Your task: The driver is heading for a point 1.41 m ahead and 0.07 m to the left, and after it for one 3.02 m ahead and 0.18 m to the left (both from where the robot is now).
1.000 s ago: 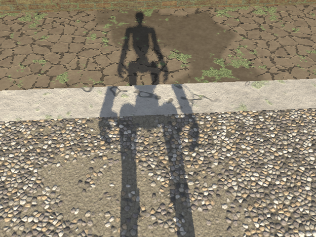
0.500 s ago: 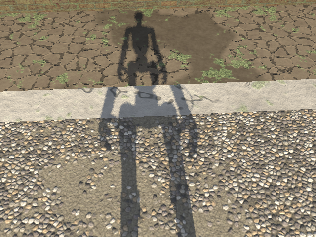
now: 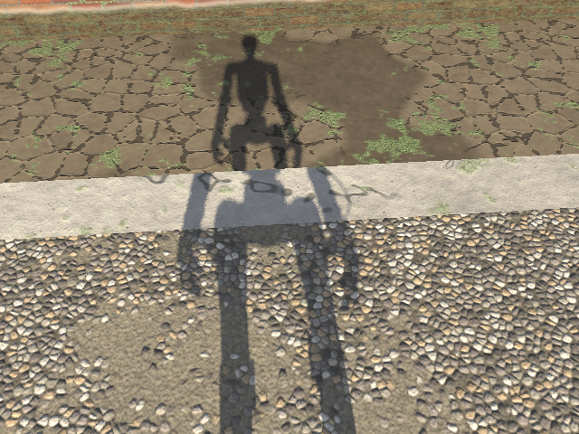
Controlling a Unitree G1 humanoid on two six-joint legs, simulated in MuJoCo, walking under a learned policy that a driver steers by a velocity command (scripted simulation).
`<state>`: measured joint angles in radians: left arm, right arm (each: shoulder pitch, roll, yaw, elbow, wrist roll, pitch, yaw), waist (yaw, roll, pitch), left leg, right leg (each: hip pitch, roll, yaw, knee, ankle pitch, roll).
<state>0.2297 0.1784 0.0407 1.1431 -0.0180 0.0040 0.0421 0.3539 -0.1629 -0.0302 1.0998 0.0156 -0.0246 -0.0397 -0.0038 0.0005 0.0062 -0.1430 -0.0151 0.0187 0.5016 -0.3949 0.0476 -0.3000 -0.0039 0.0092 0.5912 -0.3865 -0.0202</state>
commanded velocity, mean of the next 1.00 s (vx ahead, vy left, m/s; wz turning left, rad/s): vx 0.83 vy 0.00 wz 0.00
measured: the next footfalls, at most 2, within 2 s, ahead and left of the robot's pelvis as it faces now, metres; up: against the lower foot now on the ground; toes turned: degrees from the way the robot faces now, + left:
right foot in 0.26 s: +0.15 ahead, -0.18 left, +0.00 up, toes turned -4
left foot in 0.76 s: +0.67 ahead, +0.04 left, +0.00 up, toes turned +2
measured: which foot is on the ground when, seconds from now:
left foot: down 0.00-0.26, up 0.28-0.74, down 0.76-1.00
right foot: up 0.00-0.24, down 0.26-0.74, up 0.76-1.00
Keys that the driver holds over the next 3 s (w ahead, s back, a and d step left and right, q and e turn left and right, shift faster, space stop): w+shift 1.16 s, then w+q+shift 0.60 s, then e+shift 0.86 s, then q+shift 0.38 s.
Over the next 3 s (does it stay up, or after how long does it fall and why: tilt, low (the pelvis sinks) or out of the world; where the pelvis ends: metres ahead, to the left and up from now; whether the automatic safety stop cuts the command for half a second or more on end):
stays up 1.18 -0.07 0.00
